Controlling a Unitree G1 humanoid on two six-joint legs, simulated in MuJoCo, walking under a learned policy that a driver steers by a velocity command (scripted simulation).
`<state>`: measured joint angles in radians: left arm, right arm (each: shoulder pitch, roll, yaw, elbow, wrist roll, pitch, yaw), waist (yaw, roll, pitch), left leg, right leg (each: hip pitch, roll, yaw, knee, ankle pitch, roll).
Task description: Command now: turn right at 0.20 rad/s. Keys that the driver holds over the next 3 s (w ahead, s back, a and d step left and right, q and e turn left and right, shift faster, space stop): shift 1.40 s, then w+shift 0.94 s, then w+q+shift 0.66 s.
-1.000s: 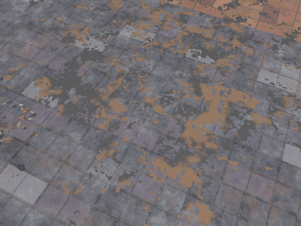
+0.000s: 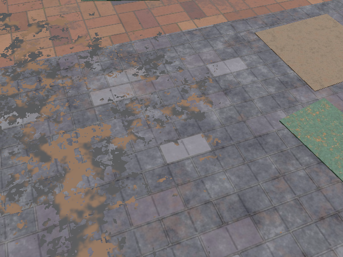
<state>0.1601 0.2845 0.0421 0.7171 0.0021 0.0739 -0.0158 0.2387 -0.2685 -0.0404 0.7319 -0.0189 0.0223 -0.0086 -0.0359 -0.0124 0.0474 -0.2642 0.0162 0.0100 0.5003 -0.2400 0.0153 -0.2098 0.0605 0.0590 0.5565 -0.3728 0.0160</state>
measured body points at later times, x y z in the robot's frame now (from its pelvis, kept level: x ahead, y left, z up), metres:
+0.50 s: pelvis -0.01 +0.00 +0.00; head +0.00 +0.00 +0.45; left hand +0.09 +0.25 -0.13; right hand +0.05 -0.27 -0.13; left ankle +0.01 +0.12 -0.74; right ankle -0.03 -0.11 -0.74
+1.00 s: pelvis +0.00 +0.01 +0.01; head +0.00 +0.01 +0.46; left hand +0.01 +0.25 -0.15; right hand +0.01 -0.23 -0.15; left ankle +0.01 +0.12 -0.74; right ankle -0.03 -0.11 -0.74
